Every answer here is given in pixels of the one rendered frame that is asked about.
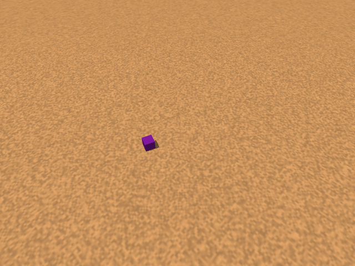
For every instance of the cube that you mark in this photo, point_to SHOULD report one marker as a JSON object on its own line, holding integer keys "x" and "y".
{"x": 148, "y": 143}

